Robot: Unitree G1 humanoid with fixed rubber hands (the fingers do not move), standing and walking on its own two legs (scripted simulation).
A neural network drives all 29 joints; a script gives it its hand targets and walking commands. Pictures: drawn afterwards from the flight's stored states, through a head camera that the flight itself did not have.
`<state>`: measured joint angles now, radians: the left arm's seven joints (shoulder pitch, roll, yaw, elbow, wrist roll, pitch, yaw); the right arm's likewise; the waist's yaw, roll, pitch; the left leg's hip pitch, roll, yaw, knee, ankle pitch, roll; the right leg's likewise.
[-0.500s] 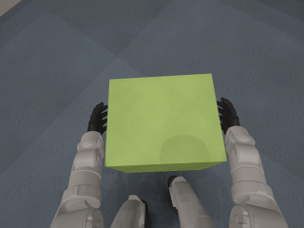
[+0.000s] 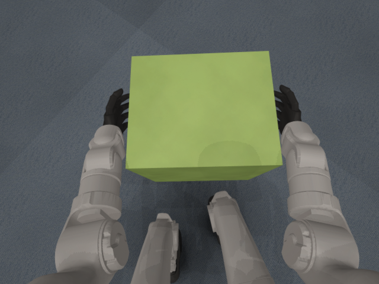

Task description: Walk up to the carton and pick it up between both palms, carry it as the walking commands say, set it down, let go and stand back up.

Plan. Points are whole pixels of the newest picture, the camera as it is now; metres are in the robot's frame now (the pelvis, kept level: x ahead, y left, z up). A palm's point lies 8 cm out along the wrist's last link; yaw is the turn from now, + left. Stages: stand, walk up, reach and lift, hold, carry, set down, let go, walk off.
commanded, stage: set down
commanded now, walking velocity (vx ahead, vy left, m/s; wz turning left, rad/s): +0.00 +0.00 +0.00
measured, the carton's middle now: (200, 129) +0.43 -0.08 -0.16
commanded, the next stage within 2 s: none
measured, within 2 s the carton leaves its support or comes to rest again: neither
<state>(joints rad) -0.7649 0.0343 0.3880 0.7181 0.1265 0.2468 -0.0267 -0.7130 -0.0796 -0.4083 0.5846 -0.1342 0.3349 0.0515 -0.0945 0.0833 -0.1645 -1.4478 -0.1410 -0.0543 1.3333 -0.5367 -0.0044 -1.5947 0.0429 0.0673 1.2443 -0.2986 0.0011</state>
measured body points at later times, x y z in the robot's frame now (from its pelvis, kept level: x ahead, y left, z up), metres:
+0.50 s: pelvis -0.01 +0.01 -0.07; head +0.26 -0.04 +0.29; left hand +0.48 +0.10 -0.17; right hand +0.42 -0.27 -0.17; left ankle +0.03 +0.12 -0.59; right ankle +0.12 -0.11 -0.59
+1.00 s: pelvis -0.04 +0.00 -0.14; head +0.28 -0.05 +0.18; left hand +0.50 +0.09 -0.26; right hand +0.44 -0.28 -0.27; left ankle +0.03 +0.12 -0.59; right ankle +0.12 -0.11 -0.59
